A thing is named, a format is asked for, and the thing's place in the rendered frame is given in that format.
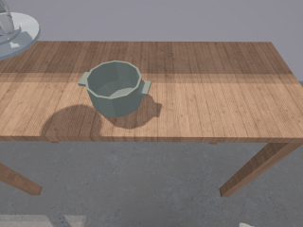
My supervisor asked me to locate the lid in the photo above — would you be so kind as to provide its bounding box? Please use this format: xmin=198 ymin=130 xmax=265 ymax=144
xmin=0 ymin=12 xmax=41 ymax=61

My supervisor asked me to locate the robot left hand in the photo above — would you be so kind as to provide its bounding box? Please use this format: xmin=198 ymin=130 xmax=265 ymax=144
xmin=0 ymin=0 xmax=15 ymax=37

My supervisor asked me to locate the pot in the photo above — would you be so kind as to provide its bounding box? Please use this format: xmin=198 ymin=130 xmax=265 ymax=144
xmin=78 ymin=61 xmax=152 ymax=118

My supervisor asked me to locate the table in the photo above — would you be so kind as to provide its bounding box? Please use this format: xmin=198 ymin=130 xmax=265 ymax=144
xmin=0 ymin=41 xmax=303 ymax=198

